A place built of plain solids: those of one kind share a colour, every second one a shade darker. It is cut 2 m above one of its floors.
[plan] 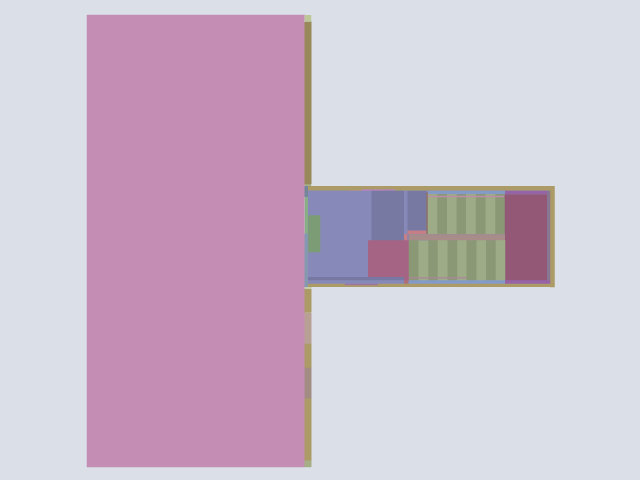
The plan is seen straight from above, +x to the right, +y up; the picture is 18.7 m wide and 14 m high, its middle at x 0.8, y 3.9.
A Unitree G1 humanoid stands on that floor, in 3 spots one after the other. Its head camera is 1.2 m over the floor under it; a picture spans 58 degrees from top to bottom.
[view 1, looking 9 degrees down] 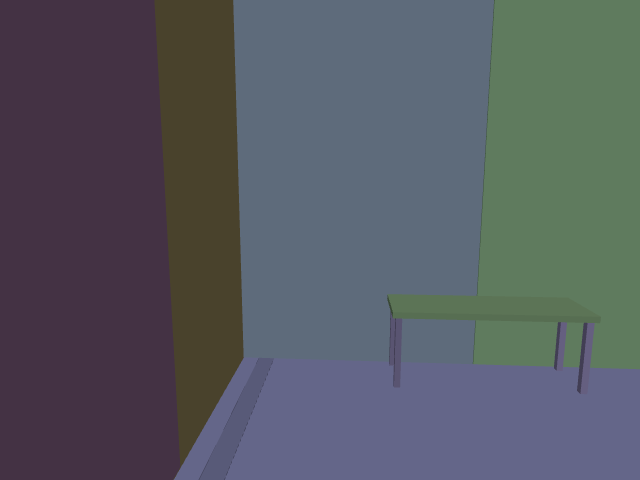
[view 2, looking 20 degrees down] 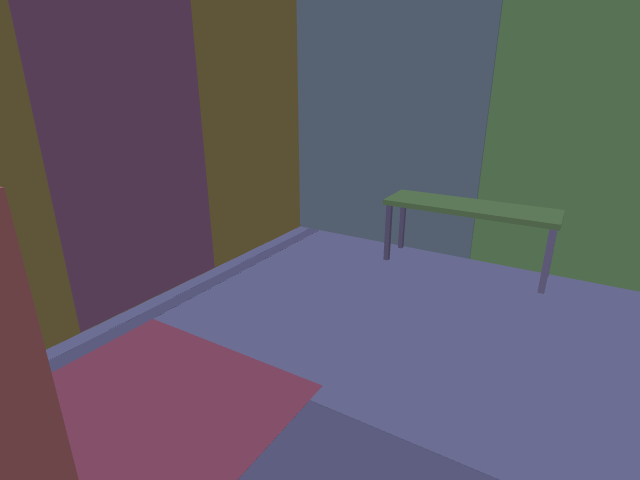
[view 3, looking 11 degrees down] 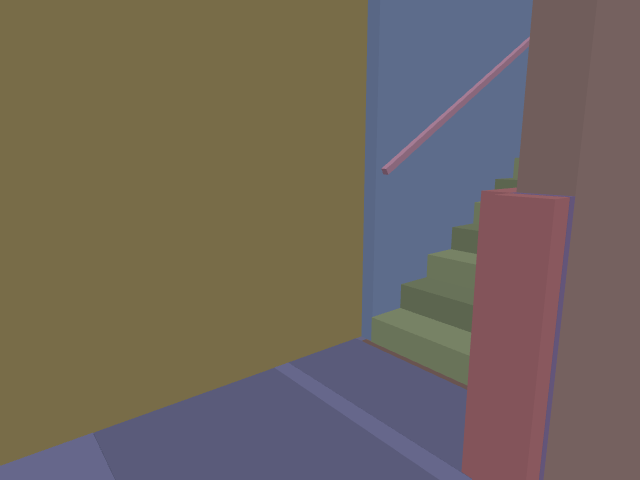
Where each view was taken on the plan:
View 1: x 3.08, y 3.31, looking -176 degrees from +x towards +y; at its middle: wall_cheek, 2.67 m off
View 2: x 3.49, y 4.66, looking -149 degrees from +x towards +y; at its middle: floor_slab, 3.51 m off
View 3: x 2.00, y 3.38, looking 51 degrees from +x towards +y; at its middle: wall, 2.58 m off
